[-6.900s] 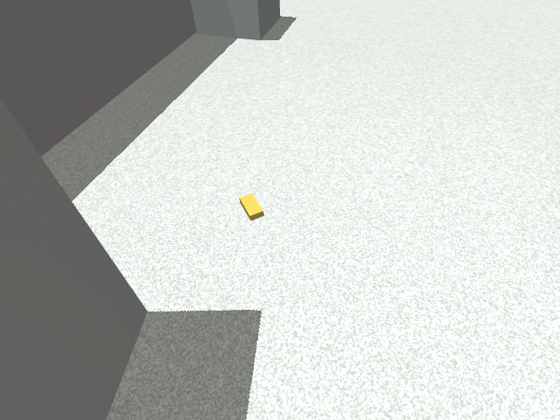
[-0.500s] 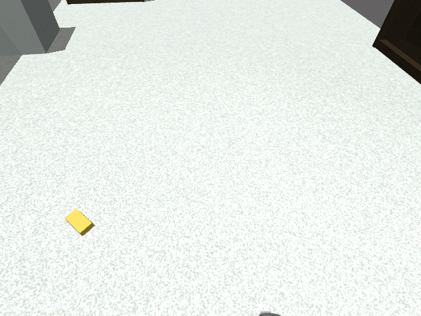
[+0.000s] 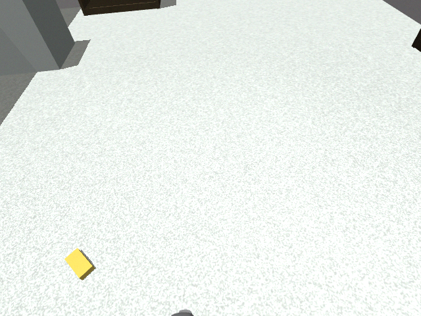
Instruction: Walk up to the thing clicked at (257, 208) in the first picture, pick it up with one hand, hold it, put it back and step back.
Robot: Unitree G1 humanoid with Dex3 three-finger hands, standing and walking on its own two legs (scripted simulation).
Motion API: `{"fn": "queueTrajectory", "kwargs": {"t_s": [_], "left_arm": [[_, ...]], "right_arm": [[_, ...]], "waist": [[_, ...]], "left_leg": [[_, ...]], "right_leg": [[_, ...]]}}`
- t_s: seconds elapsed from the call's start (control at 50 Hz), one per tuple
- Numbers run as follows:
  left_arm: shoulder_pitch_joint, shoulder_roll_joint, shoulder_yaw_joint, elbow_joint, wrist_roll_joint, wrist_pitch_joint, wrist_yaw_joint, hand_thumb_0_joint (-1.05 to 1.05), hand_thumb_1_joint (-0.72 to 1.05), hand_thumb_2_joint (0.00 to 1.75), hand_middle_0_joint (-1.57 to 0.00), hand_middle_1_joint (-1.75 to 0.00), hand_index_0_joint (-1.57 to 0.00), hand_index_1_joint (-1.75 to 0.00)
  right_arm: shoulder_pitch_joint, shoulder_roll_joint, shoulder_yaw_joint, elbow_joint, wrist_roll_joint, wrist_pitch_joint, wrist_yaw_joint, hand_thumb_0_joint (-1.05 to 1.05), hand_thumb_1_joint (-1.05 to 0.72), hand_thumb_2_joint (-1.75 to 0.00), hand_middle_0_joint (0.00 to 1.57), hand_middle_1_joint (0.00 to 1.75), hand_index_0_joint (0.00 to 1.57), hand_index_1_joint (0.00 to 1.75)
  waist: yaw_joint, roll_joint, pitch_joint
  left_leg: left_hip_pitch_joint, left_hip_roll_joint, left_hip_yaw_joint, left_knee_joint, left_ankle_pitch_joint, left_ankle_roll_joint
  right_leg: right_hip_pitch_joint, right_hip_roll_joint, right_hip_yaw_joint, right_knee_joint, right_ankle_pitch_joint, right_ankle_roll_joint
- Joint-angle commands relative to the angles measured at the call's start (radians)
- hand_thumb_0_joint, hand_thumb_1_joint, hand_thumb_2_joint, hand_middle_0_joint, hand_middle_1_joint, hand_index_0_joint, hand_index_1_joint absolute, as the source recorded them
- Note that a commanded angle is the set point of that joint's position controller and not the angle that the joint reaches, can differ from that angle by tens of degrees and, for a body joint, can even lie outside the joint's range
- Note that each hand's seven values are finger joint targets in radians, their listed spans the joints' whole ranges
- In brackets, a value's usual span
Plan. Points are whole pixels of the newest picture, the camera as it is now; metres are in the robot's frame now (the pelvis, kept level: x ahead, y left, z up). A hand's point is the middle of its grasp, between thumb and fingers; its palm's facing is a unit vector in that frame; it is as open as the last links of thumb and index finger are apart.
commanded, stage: walk up
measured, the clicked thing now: (79, 263) +0.49 +0.72 -0.76
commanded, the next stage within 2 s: none
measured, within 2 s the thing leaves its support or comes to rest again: neither
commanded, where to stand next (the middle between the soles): +0.62 +0.03 m, yaw -1 degrees
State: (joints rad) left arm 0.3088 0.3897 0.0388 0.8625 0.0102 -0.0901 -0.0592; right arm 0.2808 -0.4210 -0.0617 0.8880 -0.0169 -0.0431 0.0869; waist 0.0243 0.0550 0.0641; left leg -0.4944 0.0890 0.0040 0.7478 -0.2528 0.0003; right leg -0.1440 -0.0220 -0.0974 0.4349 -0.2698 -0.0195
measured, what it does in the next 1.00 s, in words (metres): walks ahead: left foot, then right foot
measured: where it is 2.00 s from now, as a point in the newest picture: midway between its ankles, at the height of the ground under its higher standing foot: (222, 247)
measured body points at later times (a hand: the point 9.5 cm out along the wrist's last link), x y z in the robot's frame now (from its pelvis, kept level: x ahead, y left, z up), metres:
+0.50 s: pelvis +0.21 +0.02 -0.01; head +0.24 +0.02 +0.44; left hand +0.29 +0.34 -0.12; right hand +0.25 -0.30 -0.11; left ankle +0.17 +0.14 -0.74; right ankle +0.33 -0.12 -0.72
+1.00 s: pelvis +0.39 +0.05 -0.02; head +0.40 +0.07 +0.43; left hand +0.42 +0.37 -0.14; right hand +0.46 -0.28 -0.11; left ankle +0.46 +0.15 -0.74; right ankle +0.34 -0.10 -0.71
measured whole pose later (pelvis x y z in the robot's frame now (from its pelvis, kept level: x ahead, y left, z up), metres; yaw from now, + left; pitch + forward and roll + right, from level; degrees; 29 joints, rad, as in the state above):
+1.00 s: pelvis +0.39 +0.05 -0.02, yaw -1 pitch -2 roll +0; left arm 0.34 0.44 0.04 0.89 0.01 -0.04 -0.04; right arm 0.30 -0.42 -0.07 0.86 -0.02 -0.08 0.06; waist 0.01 -0.04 0.06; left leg -0.38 0.04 0.08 0.66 -0.24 0.03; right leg -0.29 -0.06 -0.01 0.89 -0.47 -0.04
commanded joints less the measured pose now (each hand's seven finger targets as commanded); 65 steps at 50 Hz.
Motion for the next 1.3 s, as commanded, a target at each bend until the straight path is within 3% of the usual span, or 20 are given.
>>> {"fn": "queueTrajectory", "kwargs": {"t_s": [0.0,0.08,0.1,0.12,0.16,0.22,0.34,0.44,0.5,0.52,0.54,0.56,0.66,0.8,0.9,0.94,0.96,1.06,1.16,1.28], "left_arm": [[0.016,0.300,0.091,-0.072,-0.004,-0.024,0.019,0.00,0.90,0.90,-0.20,-0.30,-0.20,-0.30],[0.002,0.236,0.060,-0.086,0.001,-0.011,0.025,0.00,0.90,0.90,-0.20,-0.30,-0.20,-0.30],[0.047,0.158,0.036,-0.104,-0.014,-0.008,0.025,0.00,0.90,0.90,-0.20,-0.30,-0.20,-0.30],[0.061,0.228,0.055,-0.083,-0.018,0.001,0.039,0.00,0.90,0.90,-0.20,-0.30,-0.20,-0.30],[0.034,0.270,0.053,-0.048,-0.017,0.007,0.041,0.00,0.90,0.90,-0.20,-0.30,-0.20,-0.30],[0.102,0.251,0.056,0.006,-0.020,0.016,0.023,0.00,0.90,0.90,-0.20,-0.30,-0.20,-0.30],[-0.020,0.208,0.055,-0.037,0.004,0.019,-0.004,0.00,0.90,0.90,-0.20,-0.30,-0.20,-0.30],[-0.048,0.191,0.065,-0.032,0.002,0.010,-0.007,0.00,0.90,0.90,-0.20,-0.30,-0.20,-0.30],[0.087,0.235,0.086,0.010,0.007,-0.008,0.011,0.00,0.90,0.90,-0.20,-0.30,-0.20,-0.30],[0.175,0.300,0.113,0.019,0.013,-0.017,0.024,0.00,0.90,0.90,-0.20,-0.30,-0.20,-0.30],[0.184,0.390,0.126,-0.009,0.006,-0.025,0.033,0.00,0.90,0.90,-0.20,-0.30,-0.20,-0.30],[0.143,0.392,0.117,-0.015,-0.008,-0.020,0.031,0.00,0.90,0.90,-0.20,-0.30,-0.20,-0.30],[0.014,0.284,0.086,-0.056,-0.012,-0.019,0.037,0.00,0.90,0.90,-0.20,-0.30,-0.20,-0.30],[0.011,0.307,0.092,-0.091,0.001,-0.013,0.024,0.00,0.90,0.90,-0.20,-0.30,-0.20,-0.30],[-0.033,0.247,0.060,-0.107,0.008,0.005,0.022,0.00,0.90,0.90,-0.20,-0.30,-0.20,-0.30],[0.007,0.205,0.049,-0.101,-0.007,0.012,0.031,0.00,0.90,0.90,-0.20,-0.30,-0.20,-0.30],[-0.017,0.274,0.061,-0.082,0.000,0.014,0.043,0.00,0.90,0.90,-0.20,-0.30,-0.20,-0.30],[0.071,0.241,0.057,-0.010,-0.007,0.027,0.024,0.00,0.90,0.90,-0.20,-0.30,-0.20,-0.30],[-0.052,0.205,0.055,-0.057,0.004,0.036,0.004,0.00,0.90,0.90,-0.20,-0.30,-0.20,-0.30],[-0.054,0.150,0.046,-0.034,0.000,0.032,0.026,0.00,0.90,0.90,-0.20,-0.30,-0.20,-0.30]], "right_arm": [[-0.068,-0.150,-0.053,-0.095,-0.006,-0.038,-0.001,0.00,-0.90,-0.90,0.20,0.30,0.20,0.30],[0.181,-0.234,-0.096,-0.015,-0.012,-0.053,-0.023,0.00,-0.90,-0.90,0.20,0.30,0.20,0.30],[0.251,-0.330,-0.122,-0.027,-0.024,-0.058,-0.037,0.00,-0.90,-0.90,0.20,0.30,0.20,0.30],[0.215,-0.360,-0.125,-0.063,0.008,-0.058,-0.039,0.00,-0.90,-0.90,0.20,0.30,0.20,0.30],[0.099,-0.298,-0.101,-0.087,0.025,-0.054,-0.048,0.00,-0.90,-0.90,0.20,0.30,0.20,0.30],[0.018,-0.233,-0.070,-0.100,0.019,-0.061,-0.050,0.00,-0.90,-0.90,0.20,0.30,0.20,0.30],[0.052,-0.254,-0.076,-0.117,0.012,-0.065,-0.048,0.00,-0.90,-0.90,0.20,0.30,0.20,0.30],[0.024,-0.253,-0.071,-0.135,0.017,-0.053,-0.045,0.00,-0.90,-0.90,0.20,0.30,0.20,0.30],[0.023,-0.198,-0.046,-0.150,0.018,-0.040,-0.049,0.00,-0.90,-0.90,0.20,0.30,0.20,0.30],[0.066,-0.138,-0.025,-0.157,0.018,-0.041,-0.049,0.00,-0.90,-0.90,0.20,0.30,0.20,0.30],[0.092,-0.120,-0.014,-0.167,0.021,-0.035,-0.047,0.00,-0.90,-0.90,0.20,0.30,0.20,0.30],[0.035,-0.219,-0.042,-0.142,0.009,-0.023,-0.060,0.00,-0.90,-0.90,0.20,0.30,0.20,0.30],[0.110,-0.192,-0.043,-0.065,0.017,-0.016,-0.042,0.00,-0.90,-0.90,0.20,0.30,0.20,0.30],[0.005,-0.175,-0.058,-0.087,-0.004,-0.026,-0.014,0.00,-0.90,-0.90,0.20,0.30,0.20,0.30],[0.168,-0.215,-0.085,-0.026,-0.008,-0.049,-0.033,0.00,-0.90,-0.90,0.20,0.30,0.20,0.30],[0.234,-0.359,-0.115,-0.054,-0.005,-0.062,-0.047,0.00,-0.90,-0.90,0.20,0.30,0.20,0.30],[0.192,-0.339,-0.109,-0.062,0.012,-0.057,-0.049,0.00,-0.90,-0.90,0.20,0.30,0.20,0.30],[0.075,-0.249,-0.066,-0.092,0.012,-0.068,-0.065,0.00,-0.90,-0.90,0.20,0.30,0.20,0.30],[0.127,-0.257,-0.070,-0.100,0.011,-0.064,-0.067,0.00,-0.90,-0.90,0.20,0.30,0.20,0.30],[0.056,-0.226,-0.043,-0.111,0.017,-0.034,-0.080,0.00,-0.90,-0.90,0.20,0.30,0.20,0.30]], "waist": [[0.022,-0.186,-0.020],[-0.130,0.062,-0.144],[-0.144,0.298,-0.184],[-0.131,0.209,-0.179],[-0.073,0.039,-0.046],[-0.023,0.111,-0.008],[-0.056,0.087,-0.004],[-0.039,0.083,-0.025],[0.039,-0.068,-0.099],[0.078,-0.266,-0.147],[0.067,-0.363,-0.141],[0.065,-0.228,-0.085],[-0.014,-0.215,-0.029],[0.010,-0.206,-0.004],[-0.108,-0.024,-0.061],[-0.133,0.241,-0.056],[-0.105,0.097,0.002],[-0.031,0.105,-0.022],[-0.075,0.098,-0.002],[-0.027,0.066,-0.040]], "left_leg": [[0.070,-0.006,0.048,-0.148,0.103,0.010],[0.531,-0.041,0.044,-0.237,0.004,0.074],[0.649,0.210,-0.359,-0.361,-0.128,0.157],[0.616,0.347,-0.664,-0.505,-0.220,0.249],[0.414,0.287,-0.440,-0.494,-0.164,0.228],[0.294,0.182,-0.174,-0.510,-0.010,0.179],[0.361,0.195,-0.101,-0.497,0.085,0.245],[0.291,0.156,-0.043,-0.402,0.126,0.189],[0.185,0.085,0.022,-0.123,0.125,0.135],[0.065,0.005,0.078,0.151,0.025,0.098],[-0.151,-0.115,0.071,0.344,-0.271,0.048],[-0.165,-0.062,-0.026,0.413,-0.299,0.045],[-0.032,-0.008,-0.039,0.250,-0.106,0.023],[0.078,-0.005,0.037,-0.074,0.005,-0.001],[0.463,-0.063,0.059,-0.214,-0.073,0.038],[0.541,0.330,-0.661,-0.552,-0.430,0.228],[0.443,0.353,-0.655,-0.530,-0.368,0.274],[0.334,0.182,-0.189,-0.469,0.093,0.197],[0.392,0.173,-0.120,-0.470,0.191,0.221],[0.268,0.139,-0.017,-0.267,0.502,0.175]], "right_leg": [[-0.011,-0.226,0.143,-0.140,0.108,-0.178],[-0.220,-0.123,0.026,0.323,0.219,-0.104],[-0.433,-0.004,-0.004,0.638,-0.015,-0.040],[-0.512,0.055,0.106,0.741,-0.282,-0.038],[-0.489,-0.031,0.209,0.782,-0.158,-0.039],[-0.394,-0.078,0.156,0.630,-0.053,-0.016],[-0.397,-0.101,0.087,0.340,0.005,0.017],[-0.212,-0.039,0.032,0.170,0.120,-0.005],[0.089,0.005,0.026,0.066,0.086,-0.028],[0.212,-0.140,0.242,-0.037,-0.087,-0.065],[0.277,-0.397,0.711,-0.196,-0.204,-0.173],[0.177,-0.437,0.771,-0.185,-0.215,-0.260],[-0.018,-0.235,0.288,-0.155,0.082,-0.191],[-0.129,-0.232,0.220,-0.173,-0.195,-0.196],[-0.347,-0.152,0.116,0.149,-0.202,-0.122],[-0.614,0.041,0.058,0.661,-0.274,-0.033],[-0.598,-0.014,0.158,0.726,-0.271,-0.035],[-0.416,-0.073,0.149,0.577,-0.062,-0.004],[-0.432,-0.077,0.093,0.389,0.000,0.009],[-0.149,-0.006,0.029,0.178,0.128,-0.010]]}}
